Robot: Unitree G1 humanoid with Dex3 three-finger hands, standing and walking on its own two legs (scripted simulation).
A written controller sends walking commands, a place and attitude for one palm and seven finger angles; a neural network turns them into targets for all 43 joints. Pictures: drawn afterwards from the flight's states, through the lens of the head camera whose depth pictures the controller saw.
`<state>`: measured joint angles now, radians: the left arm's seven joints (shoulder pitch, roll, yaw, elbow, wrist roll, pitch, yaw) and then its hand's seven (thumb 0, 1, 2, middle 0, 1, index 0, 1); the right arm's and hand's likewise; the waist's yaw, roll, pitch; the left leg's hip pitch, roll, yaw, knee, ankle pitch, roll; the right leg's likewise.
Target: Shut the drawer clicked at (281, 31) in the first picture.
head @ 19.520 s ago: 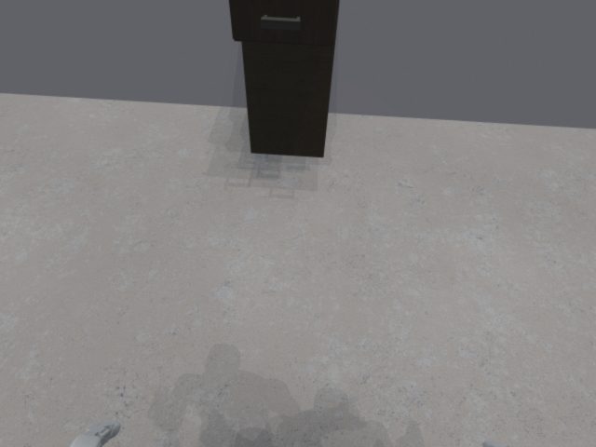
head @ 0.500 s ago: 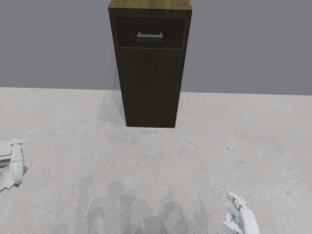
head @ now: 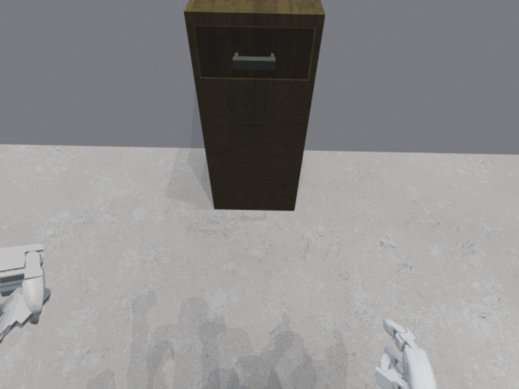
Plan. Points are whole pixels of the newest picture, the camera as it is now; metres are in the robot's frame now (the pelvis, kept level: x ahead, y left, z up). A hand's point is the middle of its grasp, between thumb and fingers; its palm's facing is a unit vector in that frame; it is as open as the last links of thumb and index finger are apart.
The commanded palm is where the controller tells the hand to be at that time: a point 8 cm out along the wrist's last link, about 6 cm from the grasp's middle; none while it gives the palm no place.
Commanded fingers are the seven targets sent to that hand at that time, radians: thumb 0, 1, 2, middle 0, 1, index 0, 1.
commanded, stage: stop stepping back and stand still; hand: left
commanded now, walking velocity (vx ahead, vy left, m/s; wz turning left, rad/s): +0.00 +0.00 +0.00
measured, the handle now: (254, 59) +1.00 +0.07 +0.02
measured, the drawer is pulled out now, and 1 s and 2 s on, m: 0.00 0.00 0.00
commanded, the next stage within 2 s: let the arm hang, fingers relaxed in 0.06 s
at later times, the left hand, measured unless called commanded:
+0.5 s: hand out of the picture +0.02 +0.19 -0.17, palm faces -0.01 -0.97 -0.22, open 3.3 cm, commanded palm none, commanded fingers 0.00 0.90 0.90 -0.68 -0.82 -0.68 -0.82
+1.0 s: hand out of the picture +0.03 +0.23 -0.16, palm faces +0.01 -0.95 -0.31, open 7.2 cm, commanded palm none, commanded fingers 0.00 0.90 0.90 -0.20 -0.30 -0.20 -0.30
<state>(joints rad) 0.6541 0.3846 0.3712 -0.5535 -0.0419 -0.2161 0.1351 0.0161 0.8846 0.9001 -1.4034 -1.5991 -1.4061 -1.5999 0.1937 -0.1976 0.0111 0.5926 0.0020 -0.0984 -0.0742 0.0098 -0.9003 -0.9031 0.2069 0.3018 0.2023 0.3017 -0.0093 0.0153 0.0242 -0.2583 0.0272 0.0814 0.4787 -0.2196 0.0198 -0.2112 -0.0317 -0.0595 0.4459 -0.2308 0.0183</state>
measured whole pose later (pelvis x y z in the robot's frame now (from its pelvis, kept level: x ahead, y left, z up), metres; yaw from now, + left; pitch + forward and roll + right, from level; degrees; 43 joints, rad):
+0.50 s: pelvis -0.02 +0.00 -0.01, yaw +1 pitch -1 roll -1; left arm 0.29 0.22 -0.01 0.85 0.02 0.05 0.02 0.02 0.90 0.90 -1.02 -1.24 -1.03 -1.22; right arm 0.23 -0.26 0.01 0.93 -0.03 0.03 0.02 0.01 -0.90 -0.90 0.20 0.30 0.20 0.30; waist -0.01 -0.01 0.06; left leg -0.32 0.02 0.07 0.53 -0.21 0.03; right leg -0.27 -0.05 -0.07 0.52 -0.24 0.02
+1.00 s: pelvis -0.01 +0.00 +0.00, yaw +1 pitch -1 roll +0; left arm 0.18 0.26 0.01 1.11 0.02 0.01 0.01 0.01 0.90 0.90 -0.24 -0.35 -0.24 -0.35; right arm 0.19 -0.24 -0.01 1.10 -0.02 0.01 0.00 0.00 -0.90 -0.90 0.21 0.30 0.20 0.30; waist 0.00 0.03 0.05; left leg -0.22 0.00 0.08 0.40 -0.17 0.03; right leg -0.19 -0.05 -0.07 0.41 -0.20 0.02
